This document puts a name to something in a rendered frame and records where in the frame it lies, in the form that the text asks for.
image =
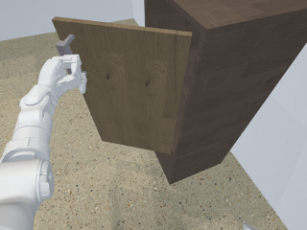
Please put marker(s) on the robot left hand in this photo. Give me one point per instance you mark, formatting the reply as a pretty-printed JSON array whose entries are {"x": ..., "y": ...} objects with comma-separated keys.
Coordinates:
[{"x": 53, "y": 74}]

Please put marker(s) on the handle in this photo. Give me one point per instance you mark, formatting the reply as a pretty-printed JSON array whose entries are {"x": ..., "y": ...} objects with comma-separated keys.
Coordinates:
[{"x": 64, "y": 49}]

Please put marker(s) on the left robot forearm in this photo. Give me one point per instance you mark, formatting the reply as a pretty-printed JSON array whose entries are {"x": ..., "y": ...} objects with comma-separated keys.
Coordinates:
[{"x": 33, "y": 129}]

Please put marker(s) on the robot left upper arm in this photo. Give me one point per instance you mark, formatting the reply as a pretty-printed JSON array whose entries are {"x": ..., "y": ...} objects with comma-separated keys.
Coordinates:
[{"x": 24, "y": 185}]

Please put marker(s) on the cupboard door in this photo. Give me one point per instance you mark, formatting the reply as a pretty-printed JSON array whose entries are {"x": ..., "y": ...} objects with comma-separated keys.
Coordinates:
[{"x": 135, "y": 76}]

